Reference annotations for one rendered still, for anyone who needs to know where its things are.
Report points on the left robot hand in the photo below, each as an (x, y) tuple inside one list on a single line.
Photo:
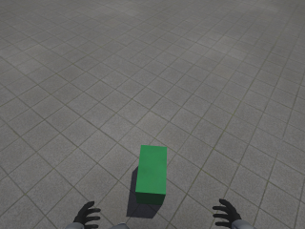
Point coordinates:
[(82, 215)]

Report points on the carton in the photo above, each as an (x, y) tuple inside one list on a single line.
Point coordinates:
[(151, 182)]

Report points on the right robot hand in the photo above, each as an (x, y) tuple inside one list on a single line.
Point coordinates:
[(230, 210)]

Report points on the right robot forearm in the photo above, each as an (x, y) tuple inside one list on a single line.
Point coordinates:
[(242, 224)]

